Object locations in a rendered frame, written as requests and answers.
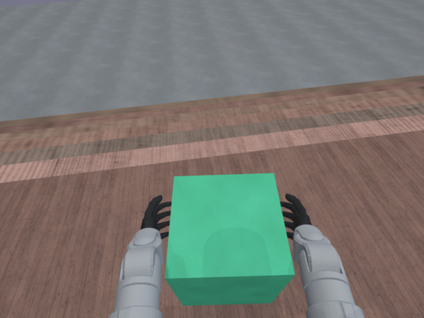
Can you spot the right robot forearm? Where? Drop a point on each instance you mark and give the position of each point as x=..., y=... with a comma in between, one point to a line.
x=325, y=283

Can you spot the robot right hand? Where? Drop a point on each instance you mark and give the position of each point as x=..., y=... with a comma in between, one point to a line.
x=299, y=215

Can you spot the carton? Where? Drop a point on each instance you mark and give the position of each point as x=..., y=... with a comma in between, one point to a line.
x=227, y=240

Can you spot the robot left hand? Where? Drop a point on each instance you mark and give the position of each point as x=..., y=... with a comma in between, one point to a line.
x=151, y=217

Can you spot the left robot forearm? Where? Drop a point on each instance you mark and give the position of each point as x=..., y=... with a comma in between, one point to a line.
x=140, y=276

